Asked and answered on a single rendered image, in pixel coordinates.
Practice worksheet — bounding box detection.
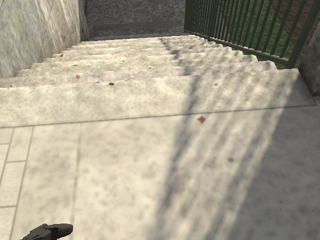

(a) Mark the left robot hand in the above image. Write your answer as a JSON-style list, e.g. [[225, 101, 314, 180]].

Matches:
[[20, 223, 73, 240]]

